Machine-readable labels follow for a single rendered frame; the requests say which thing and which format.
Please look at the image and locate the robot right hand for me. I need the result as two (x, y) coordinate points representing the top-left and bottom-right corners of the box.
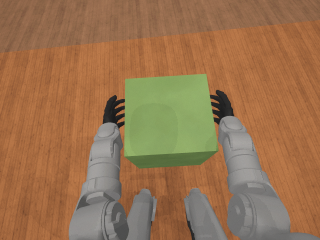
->
(210, 90), (234, 125)

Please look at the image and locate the carton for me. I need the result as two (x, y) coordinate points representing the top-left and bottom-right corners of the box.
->
(124, 74), (219, 169)

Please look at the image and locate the robot left thigh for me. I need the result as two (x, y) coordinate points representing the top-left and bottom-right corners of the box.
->
(126, 193), (157, 240)

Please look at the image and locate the robot thigh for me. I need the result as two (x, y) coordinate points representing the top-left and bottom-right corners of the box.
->
(126, 193), (157, 240)
(183, 192), (228, 240)

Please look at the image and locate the left robot upper arm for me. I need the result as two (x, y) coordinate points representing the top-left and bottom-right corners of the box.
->
(69, 200), (129, 240)

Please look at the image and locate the right robot forearm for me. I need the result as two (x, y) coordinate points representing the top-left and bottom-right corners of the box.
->
(218, 116), (291, 229)

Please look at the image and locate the robot left hand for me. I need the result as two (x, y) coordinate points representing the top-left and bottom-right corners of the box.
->
(102, 95), (125, 128)

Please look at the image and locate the right robot upper arm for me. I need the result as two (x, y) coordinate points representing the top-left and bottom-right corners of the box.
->
(226, 192), (320, 240)

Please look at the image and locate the left robot forearm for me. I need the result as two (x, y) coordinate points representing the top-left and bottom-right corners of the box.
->
(68, 122), (123, 240)

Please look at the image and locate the robot right thigh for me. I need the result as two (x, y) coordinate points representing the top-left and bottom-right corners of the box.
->
(183, 192), (228, 240)

